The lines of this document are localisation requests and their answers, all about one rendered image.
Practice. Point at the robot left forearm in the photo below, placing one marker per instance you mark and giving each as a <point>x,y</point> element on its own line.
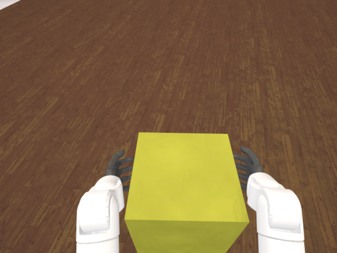
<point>98,224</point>

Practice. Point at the right robot hand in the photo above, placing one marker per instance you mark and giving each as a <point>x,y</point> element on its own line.
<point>253,165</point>

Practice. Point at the left robot hand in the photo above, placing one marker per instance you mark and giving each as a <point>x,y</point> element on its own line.
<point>114,164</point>

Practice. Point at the robot right forearm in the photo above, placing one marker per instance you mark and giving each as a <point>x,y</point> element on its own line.
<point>278,215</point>

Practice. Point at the carton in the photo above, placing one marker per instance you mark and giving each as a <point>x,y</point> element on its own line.
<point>185,195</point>

